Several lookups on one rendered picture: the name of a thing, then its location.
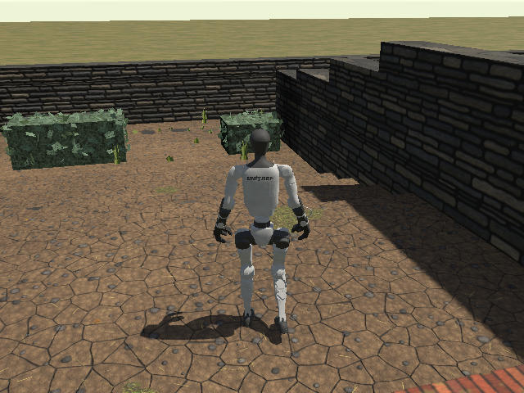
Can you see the robot left upper arm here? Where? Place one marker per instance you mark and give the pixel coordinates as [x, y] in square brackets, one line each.
[231, 186]

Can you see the right robot forearm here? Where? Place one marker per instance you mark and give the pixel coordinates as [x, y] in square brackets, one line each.
[300, 214]

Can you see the right robot foot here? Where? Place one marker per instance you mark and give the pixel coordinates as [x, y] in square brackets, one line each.
[282, 327]

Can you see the left robot forearm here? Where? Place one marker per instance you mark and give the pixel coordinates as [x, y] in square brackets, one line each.
[222, 216]

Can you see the robot left shin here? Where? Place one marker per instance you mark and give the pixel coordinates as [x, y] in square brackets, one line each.
[246, 290]

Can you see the robot right hand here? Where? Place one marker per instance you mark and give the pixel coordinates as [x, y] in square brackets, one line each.
[299, 228]

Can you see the robot left hand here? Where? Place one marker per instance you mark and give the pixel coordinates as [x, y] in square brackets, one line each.
[222, 231]

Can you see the robot right upper arm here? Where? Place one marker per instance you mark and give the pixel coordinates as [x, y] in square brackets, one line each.
[286, 172]

